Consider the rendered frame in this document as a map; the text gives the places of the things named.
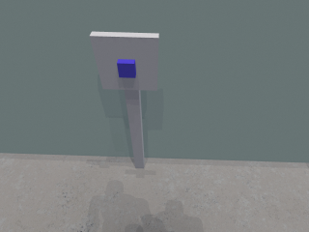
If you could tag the button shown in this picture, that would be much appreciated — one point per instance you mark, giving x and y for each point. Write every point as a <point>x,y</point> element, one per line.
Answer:
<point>126,68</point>

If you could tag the panel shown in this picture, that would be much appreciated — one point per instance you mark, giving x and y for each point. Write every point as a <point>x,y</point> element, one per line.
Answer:
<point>108,47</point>

